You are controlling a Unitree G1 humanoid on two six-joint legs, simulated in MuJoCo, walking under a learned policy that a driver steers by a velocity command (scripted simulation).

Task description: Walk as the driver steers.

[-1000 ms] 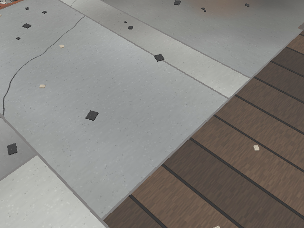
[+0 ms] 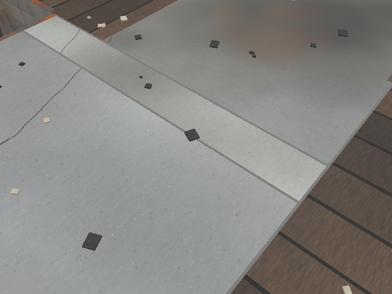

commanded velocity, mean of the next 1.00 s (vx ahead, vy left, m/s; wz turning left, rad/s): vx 0.50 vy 0.00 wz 0.00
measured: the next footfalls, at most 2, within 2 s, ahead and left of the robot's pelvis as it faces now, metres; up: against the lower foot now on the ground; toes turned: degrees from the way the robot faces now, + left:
right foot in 0.30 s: +0.34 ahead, -0.17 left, +0.00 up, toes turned -2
left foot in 0.86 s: +0.65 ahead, +0.07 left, +0.00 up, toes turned +3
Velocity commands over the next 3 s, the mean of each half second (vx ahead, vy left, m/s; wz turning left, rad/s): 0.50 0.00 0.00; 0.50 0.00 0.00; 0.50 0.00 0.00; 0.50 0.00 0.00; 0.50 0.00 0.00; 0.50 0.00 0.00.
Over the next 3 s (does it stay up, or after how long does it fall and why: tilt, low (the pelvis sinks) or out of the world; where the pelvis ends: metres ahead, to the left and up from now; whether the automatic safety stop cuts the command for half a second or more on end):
stays up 1.66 -0.04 0.00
